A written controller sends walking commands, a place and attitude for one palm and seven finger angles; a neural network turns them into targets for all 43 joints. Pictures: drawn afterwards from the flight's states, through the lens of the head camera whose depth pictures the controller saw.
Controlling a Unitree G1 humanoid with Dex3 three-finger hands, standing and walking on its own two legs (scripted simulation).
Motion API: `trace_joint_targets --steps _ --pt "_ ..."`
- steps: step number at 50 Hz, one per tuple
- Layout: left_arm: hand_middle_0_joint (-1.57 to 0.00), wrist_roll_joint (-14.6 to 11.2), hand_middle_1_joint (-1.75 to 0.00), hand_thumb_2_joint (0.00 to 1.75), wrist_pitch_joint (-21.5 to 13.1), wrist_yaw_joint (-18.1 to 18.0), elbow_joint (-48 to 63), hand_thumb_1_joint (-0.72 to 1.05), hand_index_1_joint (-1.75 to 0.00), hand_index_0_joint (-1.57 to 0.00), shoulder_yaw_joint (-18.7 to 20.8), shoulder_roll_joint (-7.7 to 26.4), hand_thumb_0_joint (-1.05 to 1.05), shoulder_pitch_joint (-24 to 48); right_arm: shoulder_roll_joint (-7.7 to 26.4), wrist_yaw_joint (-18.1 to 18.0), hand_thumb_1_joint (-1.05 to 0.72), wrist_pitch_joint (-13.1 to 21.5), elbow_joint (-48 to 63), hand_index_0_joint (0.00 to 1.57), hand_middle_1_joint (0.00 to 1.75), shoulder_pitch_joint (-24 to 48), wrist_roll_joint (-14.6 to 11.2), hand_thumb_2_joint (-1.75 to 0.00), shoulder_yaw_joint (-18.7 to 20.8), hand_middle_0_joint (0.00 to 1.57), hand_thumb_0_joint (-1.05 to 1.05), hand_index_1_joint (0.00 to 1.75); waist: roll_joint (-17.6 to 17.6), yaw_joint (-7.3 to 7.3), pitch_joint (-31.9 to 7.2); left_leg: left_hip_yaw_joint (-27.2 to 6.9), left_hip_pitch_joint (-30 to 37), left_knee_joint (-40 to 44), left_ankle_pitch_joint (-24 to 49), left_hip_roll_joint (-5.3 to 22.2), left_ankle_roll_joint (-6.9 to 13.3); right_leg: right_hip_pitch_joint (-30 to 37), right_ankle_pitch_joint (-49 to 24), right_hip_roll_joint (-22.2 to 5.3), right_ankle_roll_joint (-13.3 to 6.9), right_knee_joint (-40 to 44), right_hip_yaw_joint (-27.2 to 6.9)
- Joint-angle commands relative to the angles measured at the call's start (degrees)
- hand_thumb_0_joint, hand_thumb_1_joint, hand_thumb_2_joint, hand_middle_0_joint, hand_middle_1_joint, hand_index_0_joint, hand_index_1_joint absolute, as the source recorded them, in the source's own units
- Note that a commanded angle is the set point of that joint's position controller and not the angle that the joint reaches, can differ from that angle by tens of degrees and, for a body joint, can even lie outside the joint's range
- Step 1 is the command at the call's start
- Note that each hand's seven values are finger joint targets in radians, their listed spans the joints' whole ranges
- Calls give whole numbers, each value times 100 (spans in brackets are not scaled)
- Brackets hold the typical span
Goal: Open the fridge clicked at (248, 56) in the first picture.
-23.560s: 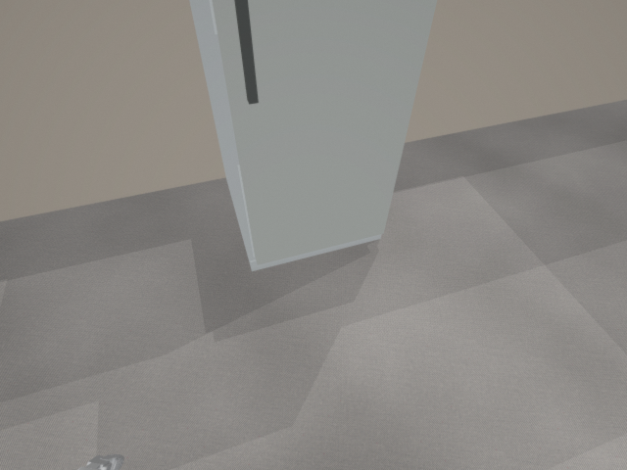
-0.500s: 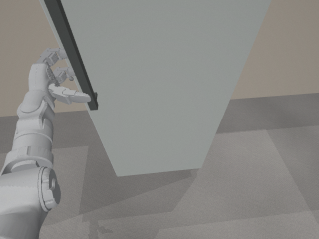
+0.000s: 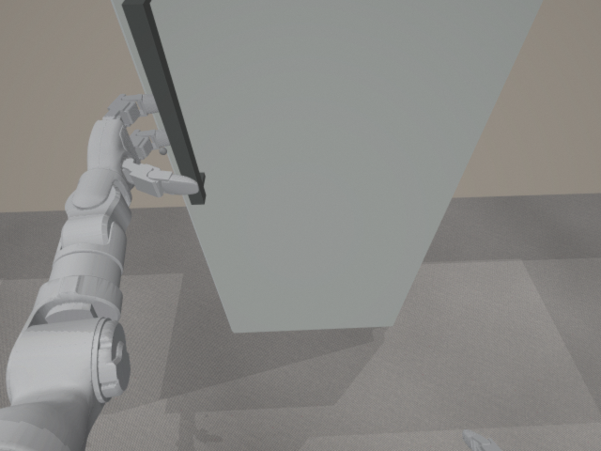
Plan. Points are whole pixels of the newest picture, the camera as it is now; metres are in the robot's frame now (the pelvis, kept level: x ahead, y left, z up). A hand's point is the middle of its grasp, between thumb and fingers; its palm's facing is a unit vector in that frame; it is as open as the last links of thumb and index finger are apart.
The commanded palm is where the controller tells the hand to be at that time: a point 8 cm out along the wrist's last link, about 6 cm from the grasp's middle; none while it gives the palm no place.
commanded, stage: move the hooked fingers beside the handle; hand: left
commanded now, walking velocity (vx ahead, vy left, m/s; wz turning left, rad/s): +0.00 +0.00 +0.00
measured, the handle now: (177, 114) +0.52 +0.19 +0.17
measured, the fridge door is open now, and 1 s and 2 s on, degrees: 0 0 0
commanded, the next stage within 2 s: none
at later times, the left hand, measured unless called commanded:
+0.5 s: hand (150, 150) +0.45 +0.21 +0.17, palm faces +0.09 -1.00 +0.00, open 14.0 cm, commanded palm +0.42 +0.27 +0.16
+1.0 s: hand (145, 148) +0.46 +0.22 +0.16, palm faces +0.07 -1.00 +0.00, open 14.0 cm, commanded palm +0.43 +0.27 +0.16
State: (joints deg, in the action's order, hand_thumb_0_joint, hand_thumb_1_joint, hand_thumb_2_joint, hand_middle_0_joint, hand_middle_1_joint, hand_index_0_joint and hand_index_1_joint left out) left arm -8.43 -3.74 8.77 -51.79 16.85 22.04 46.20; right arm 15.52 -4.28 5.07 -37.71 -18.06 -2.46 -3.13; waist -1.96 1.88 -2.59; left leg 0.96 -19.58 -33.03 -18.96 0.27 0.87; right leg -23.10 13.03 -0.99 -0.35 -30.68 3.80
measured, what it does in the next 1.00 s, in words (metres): stands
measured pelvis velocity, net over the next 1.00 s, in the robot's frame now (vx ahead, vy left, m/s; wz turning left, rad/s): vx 0.00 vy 0.01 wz -0.02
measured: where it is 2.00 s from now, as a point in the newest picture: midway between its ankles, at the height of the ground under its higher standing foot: outside the picture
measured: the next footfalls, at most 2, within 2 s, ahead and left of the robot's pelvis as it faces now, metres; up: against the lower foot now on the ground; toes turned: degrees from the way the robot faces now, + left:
none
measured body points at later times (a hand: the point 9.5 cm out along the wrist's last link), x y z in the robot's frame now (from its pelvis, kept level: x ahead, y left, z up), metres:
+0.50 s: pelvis +0.00 +0.00 +0.00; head +0.03 -0.01 +0.45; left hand +0.44 +0.27 +0.17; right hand +0.06 -0.27 -0.11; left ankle -0.03 +0.11 -0.73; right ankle +0.02 -0.12 -0.73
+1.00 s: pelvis +0.00 +0.01 +0.00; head +0.04 +0.00 +0.45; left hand +0.45 +0.28 +0.17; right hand +0.07 -0.25 -0.11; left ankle -0.03 +0.11 -0.73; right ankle +0.02 -0.12 -0.73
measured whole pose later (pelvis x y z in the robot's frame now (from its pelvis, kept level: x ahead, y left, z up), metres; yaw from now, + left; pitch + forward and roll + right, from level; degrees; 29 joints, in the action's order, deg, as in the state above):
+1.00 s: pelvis +0.00 +0.01 +0.00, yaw -1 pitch +7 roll -1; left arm -8.1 -5.9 14.3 -56.6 21.6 28.0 47.3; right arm 16.1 -4.3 4.7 -36.5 -20.5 -2.3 -3.4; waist -1.6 3.8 -3.1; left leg 2.1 -22.3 -34.4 -19.5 0.5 1.3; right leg -26.0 12.7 -0.7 0.1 -31.4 2.6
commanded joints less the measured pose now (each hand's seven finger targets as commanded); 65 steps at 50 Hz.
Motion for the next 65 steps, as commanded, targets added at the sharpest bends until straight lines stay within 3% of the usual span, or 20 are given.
trace_joint_targets --steps 1,4,6,7,8,17,24,27,29,33,34,37,39,41,45,48,54,56,60,65 --pt "-30 -80 -120 30 -495 147 1300 -50 -120 -30 164 1213 0 2962 801 -90 -90 220 552 20 30 -149 16 -90 336 20 0 30 24 162 -1959 -216 523 391 1863 18 36 1084 -1679 90 -169 132 -182" --pt "-30 -66 -120 30 -541 154 1353 -50 -120 -30 93 1185 0 3088 802 -88 -90 224 525 20 30 -182 27 -90 340 20 0 30 -177 191 -2013 -233 610 386 1892 23 19 997 -1621 92 -169 131 -184" --pt "-30 -83 -120 30 -536 155 1264 -50 -120 -30 126 1189 0 3001 811 -79 -90 239 526 20 30 -215 26 -90 340 20 0 30 48 186 -1988 -231 521 404 1855 25 30 1054 -1641 101 -159 136 -174" --pt "-30 -81 -120 30 -551 151 1214 -50 -120 -30 317 1408 0 2838 847 -88 -90 226 535 20 30 -240 29 -90 359 20 0 30 136 123 -2033 -209 476 389 1873 33 49 1157 -1672 99 -161 128 -184" --pt "-30 -89 -120 30 -551 166 1237 -50 -120 -30 358 1476 0 2831 841 -85 -90 223 545 20 30 -202 27 -90 341 20 0 30 -22 113 -2035 -183 433 406 1826 14 53 1195 -1699 88 -160 128 -214" --pt "-30 -27 -120 30 -634 299 977 -50 -120 -30 720 2064 0 2727 893 -114 -90 173 601 20 30 -298 19 -90 346 20 0 30 55 89 -1936 -105 143 431 1561 12 96 1318 -1607 64 -140 142 -274" --pt "-30 -137 -120 30 -650 581 959 -50 -120 -30 880 2297 0 2409 928 -128 -90 148 654 20 30 -313 -18 -90 363 20 0 30 -22 73 -1971 -47 88 404 1541 14 111 1364 -1739 71 -124 140 -328" --pt "-30 -180 -120 30 -611 693 1074 -50 -120 -30 586 2030 0 2619 922 -146 -90 148 678 20 30 -307 -28 -90 364 20 0 30 -143 193 -1879 -57 185 394 1489 26 115 1158 -1600 73 -119 169 -305" --pt "-30 -218 -120 30 -543 715 822 -50 -120 -30 786 2268 0 2525 970 -158 -90 142 633 20 30 -351 -36 -90 352 20 0 30 88 188 -1759 -98 15 418 1249 25 112 1110 -1378 74 -106 206 -303" --pt "-30 -162 -120 30 -642 727 1087 -50 -120 -30 531 2147 0 3067 942 -174 -90 187 616 20 30 -359 -26 -90 351 20 0 30 -428 282 -1893 -181 282 368 1297 21 91 828 -1202 81 -139 189 -284" --pt "-30 -175 -120 30 -649 718 1024 -50 -120 -30 444 2015 0 3092 930 -173 -90 195 587 20 30 -381 -13 -90 341 20 0 30 -352 300 -1909 -206 329 353 1403 25 77 825 -1283 92 -143 174 -261" --pt "-30 -237 -120 30 -647 711 997 -50 -120 -30 534 2033 0 2903 957 -156 -90 216 569 20 30 -438 -1 -90 354 20 0 30 -197 220 -2112 -239 403 322 1638 46 45 914 -1421 108 -157 125 -219" --pt "-30 -224 -120 30 -562 677 814 -50 -120 -30 539 1942 0 2767 949 -130 -90 216 573 20 30 -425 4 -90 344 20 0 30 -176 205 -1966 -238 312 344 1629 43 37 841 -1419 108 -148 111 -200" --pt "-30 -138 -120 30 -485 632 557 -50 -120 -30 687 2157 0 2652 971 -120 -90 177 568 20 30 -442 7 -90 331 20 0 30 -69 175 -1744 -228 101 371 1524 47 34 828 -1345 95 -151 108 -190" --pt "-30 -26 -120 30 -592 535 832 -50 -120 -30 631 2172 0 3009 952 -95 -90 160 637 20 30 -460 30 -90 342 20 0 30 -187 207 -1930 -264 219 341 1633 57 19 802 -1354 97 -157 61 -199" --pt "-30 -86 -120 30 -720 553 998 -50 -120 -30 784 2298 0 2830 948 -93 -90 155 681 20 30 -461 36 -90 348 20 0 30 -180 120 -2261 -227 332 299 1909 60 25 1054 -1631 112 -159 14 -238" --pt "-30 -138 -120 30 -547 647 1074 -50 -120 -30 838 2231 0 2321 934 -74 -90 108 699 20 30 -415 11 -90 357 20 0 30 -267 38 -2036 -178 328 333 2162 88 4 1082 -1815 121 -160 40 -202" --pt "-30 -154 -120 30 -464 662 1183 -50 -120 -30 725 2095 0 2351 933 -70 -90 104 722 20 30 -399 2 -90 364 20 0 30 -145 82 -1936 -188 310 364 2091 93 16 1045 -1770 125 -155 75 -180" --pt "-30 -162 -120 30 -406 653 1316 -50 -120 -30 892 2320 0 2261 946 -94 -90 67 725 20 30 -390 2 -90 365 20 0 30 -48 85 -1969 -170 286 373 2097 88 40 1178 -1867 115 -150 85 -201" --pt "-30 -162 -120 30 -442 753 1434 -50 -120 -30 601 2108 0 2616 929 -130 -90 86 697 20 30 -364 -5 -90 367 20 0 30 -313 189 -1923 -190 441 360 1944 67 36 993 -1681 111 -156 126 -204"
